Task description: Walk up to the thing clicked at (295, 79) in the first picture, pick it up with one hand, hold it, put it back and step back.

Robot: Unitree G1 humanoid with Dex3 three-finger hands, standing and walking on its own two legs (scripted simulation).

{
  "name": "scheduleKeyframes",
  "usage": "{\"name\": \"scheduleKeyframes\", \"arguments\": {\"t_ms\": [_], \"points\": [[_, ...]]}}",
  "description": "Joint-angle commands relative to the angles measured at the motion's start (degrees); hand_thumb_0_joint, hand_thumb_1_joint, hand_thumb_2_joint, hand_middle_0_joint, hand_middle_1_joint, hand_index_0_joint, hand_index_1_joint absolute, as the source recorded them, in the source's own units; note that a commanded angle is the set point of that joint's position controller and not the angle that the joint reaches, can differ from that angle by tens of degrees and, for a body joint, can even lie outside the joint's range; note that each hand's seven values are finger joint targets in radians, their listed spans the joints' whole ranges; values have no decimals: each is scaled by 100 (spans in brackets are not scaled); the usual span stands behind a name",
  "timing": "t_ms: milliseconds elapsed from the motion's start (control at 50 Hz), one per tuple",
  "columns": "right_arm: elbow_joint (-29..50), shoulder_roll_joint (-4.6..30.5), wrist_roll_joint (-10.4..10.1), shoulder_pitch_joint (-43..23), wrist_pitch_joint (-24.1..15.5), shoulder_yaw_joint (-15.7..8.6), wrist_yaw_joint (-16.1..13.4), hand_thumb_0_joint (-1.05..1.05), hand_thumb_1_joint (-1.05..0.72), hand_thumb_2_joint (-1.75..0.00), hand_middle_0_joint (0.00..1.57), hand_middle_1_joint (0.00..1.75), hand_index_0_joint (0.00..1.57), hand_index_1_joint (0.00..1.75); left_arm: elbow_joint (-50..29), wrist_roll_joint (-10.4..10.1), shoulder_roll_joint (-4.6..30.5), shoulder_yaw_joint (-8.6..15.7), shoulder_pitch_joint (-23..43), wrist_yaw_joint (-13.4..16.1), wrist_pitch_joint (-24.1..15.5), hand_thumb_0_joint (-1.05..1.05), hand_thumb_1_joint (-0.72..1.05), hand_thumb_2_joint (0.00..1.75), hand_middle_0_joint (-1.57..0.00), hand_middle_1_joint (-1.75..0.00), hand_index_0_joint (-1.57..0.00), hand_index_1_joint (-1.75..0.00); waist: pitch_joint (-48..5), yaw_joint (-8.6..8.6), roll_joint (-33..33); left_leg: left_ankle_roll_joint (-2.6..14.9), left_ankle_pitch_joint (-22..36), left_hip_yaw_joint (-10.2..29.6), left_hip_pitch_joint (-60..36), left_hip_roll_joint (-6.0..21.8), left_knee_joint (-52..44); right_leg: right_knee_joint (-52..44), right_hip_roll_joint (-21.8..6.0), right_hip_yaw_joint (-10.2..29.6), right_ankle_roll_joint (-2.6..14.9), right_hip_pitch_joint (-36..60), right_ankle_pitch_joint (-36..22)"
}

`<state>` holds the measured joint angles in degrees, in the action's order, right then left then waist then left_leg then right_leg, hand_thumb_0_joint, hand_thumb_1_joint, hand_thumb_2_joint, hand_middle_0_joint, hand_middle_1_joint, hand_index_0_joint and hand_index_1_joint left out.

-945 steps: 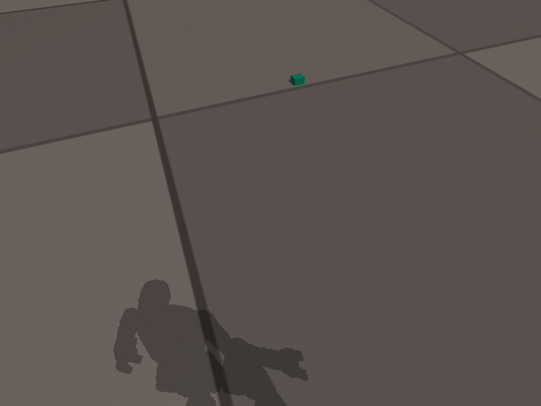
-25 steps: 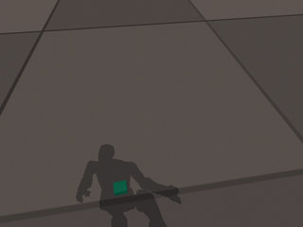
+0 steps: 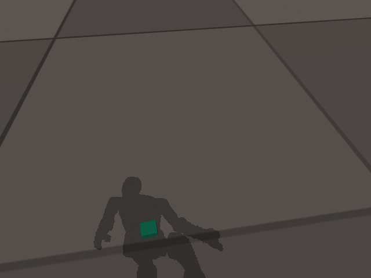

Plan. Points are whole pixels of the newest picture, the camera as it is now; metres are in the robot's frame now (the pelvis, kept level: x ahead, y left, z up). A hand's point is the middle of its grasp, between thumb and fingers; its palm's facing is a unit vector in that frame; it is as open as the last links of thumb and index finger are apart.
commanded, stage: stand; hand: left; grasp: from above
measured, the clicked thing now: (149, 229) +0.46 +0.23 -0.76
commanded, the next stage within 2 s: rise first in 0.74 s
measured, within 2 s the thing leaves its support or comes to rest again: neither
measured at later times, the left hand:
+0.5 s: hand out of the picture +0.07 +0.25 -0.16, palm faces -0.03 -0.94 -0.34, open 7.4 cm
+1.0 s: hand out of the picture +0.13 +0.25 -0.16, palm faces +0.04 -0.94 -0.33, open 8.0 cm
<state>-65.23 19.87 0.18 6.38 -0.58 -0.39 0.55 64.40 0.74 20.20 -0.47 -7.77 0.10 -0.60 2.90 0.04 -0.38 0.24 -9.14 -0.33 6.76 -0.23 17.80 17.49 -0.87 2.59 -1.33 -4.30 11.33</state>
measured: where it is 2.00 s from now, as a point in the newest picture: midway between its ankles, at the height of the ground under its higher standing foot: outside the picture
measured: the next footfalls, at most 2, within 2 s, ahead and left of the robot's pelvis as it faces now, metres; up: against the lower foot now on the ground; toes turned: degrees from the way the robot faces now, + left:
none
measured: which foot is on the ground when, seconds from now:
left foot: down 0.00-1.00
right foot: down 0.00-1.00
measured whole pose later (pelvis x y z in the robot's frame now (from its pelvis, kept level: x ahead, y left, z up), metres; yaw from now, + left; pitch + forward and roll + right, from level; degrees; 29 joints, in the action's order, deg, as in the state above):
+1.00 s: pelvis -0.01 -0.01 -0.01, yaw +2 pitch +4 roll +0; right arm -50.1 17.2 -2.2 11.0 -2.8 -0.6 -1.5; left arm 62.3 2.5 19.2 5.4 1.3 -0.4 -1.5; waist 1.8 0.5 -0.5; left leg -0.3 -13.0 1.4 20.0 0.0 29.3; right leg 28.7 -0.3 0.9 -0.8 -16.8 15.7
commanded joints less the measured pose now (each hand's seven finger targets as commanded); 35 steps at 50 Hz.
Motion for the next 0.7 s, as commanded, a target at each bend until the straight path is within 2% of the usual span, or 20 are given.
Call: {"name": "scheduleKeyframes", "arguments": {"t_ms": [0, 40, 80, 160, 260, 340, 420, 460, 540, 580, 680], "points": [[342, 1273, 15, -290, -117, -224, -86, 0, -90, -90, 20, 30, 20, 30, -336, -19, 1198, 231, 144, 74, -122, 0, 90, 90, -20, -30, -20, -30, -345, -1, 45, 140, 871, 588, -260, 762, -208, -240, -623, 345, 233, -203, -841], [320, 1239, 14, -228, -114, -211, -86, 0, -90, -90, 20, 30, 20, 30, -321, -24, 1223, 244, 138, 63, -105, 0, 90, 90, -20, -30, -20, -30, -274, 16, 43, 125, 521, 598, -218, 735, -276, -272, -603, 363, 243, -289, -540], [325, 1280, 16, -241, -110, -222, -81, 0, -90, -90, 20, 30, 20, 30, -318, -16, 1203, 243, 122, 62, -106, 0, 90, 90, -20, -30, -20, -30, -291, 17, 99, 141, 370, 613, -193, 737, -291, -275, -601, 356, 244, -268, -477], [348, 1252, 20, -250, -120, -214, -82, 0, -90, -90, 20, 30, 20, 30, -345, -20, 1228, 249, 142, 64, -118, 0, 90, 90, -20, -30, -20, -30, -358, 12, 19, 133, 781, 594, -286, 747, -211, -241, -625, 364, 254, -267, -738], [334, 1246, 15, -243, -120, -203, -81, 0, -90, -90, 20, 30, 20, 30, -326, -39, 1209, 244, 150, 62, -114, 0, 90, 90, -20, -30, -20, -30, -283, 7, 61, 120, 765, 613, -160, 729, -241, -241, -616, 360, 257, -174, -721], [346, 1256, 8, -235, -128, -208, -88, 0, -90, -90, 20, 30, 20, 30, -337, -33, 1196, 245, 142, 66, -120, 0, 90, 90, -20, -30, -20, -30, -383, 11, 67, 112, 1034, 606, -282, 744, -168, -219, -624, 345, 252, -142, -943], [365, 1239, 8, -214, -110, -201, -89, 0, -90, -90, 20, 30, 20, 30, -352, -16, 1243, 256, 140, 70, -114, 0, 90, 90, -20, -30, -20, -30, -335, 30, 31, 113, 761, 596, -249, 730, -191, -269, -625, 345, 246, -205, -774], [366, 1263, 6, -238, -114, -206, -89, 0, -90, -90, 20, 30, 20, 30, -356, -18, 1212, 253, 131, 72, -127, 0, 90, 90, -20, -30, -20, -30, -448, 12, 44, 133, 1030, 604, -363, 772, -105, -218, -649, 353, 255, -151, -1018], [380, 1248, 10, -213, -115, -200, -101, 0, -90, -90, 20, 30, 20, 30, -362, -21, 1237, 268, 158, 77, -133, 0, 90, 90, -20, -30, -20, -30, -453, 36, 30, 134, 1124, 559, -379, 761, -75, -223, -667, 367, 243, -106, -1194], [379, 1244, 4, -238, -105, -199, -104, 0, -90, -90, 20, 30, 20, 30, -354, -29, 1247, 272, 146, 81, -118, 0, 90, 90, -20, -30, -20, -30, -349, 24, 25, 121, 970, 596, -303, 756, -142, -237, -629, 331, 245, -149, -992], [371, 1260, 10, -226, -113, -197, -96, 0, -90, -90, 20, 30, 20, 30, -353, -37, 1220, 274, 128, 67, -118, 0, 90, 90, -20, -30, -20, -30, -388, 8, 101, 128, 968, 584, -317, 764, -145, -257, -647, 366, 255, -103, -977]]}}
